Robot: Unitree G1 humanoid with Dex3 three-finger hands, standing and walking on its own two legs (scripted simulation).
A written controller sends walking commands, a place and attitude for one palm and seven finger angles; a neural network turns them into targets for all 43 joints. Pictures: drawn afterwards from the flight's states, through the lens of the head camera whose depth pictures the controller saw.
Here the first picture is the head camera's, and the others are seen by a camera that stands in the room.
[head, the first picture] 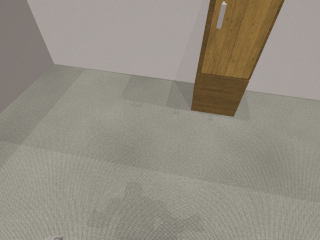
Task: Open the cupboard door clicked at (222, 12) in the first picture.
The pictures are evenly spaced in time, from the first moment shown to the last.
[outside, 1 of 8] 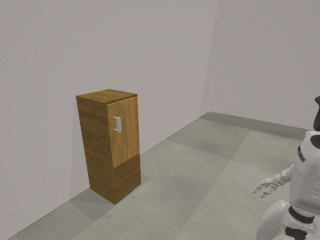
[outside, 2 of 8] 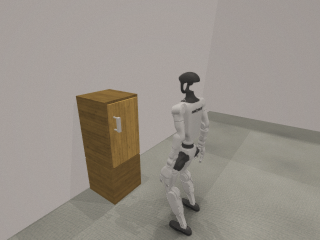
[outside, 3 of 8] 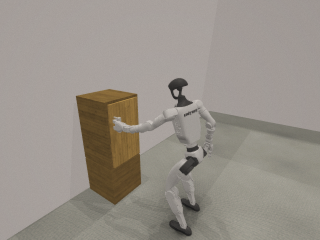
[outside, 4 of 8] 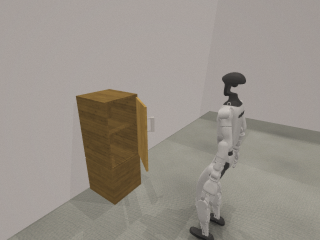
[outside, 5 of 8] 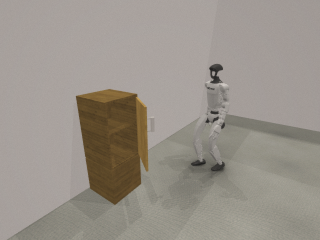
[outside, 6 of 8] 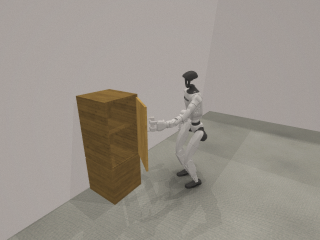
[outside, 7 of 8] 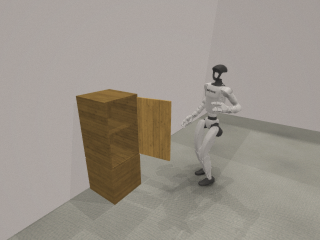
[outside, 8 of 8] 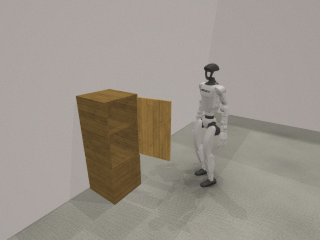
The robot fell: no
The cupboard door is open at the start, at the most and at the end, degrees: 0 101 100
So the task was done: yes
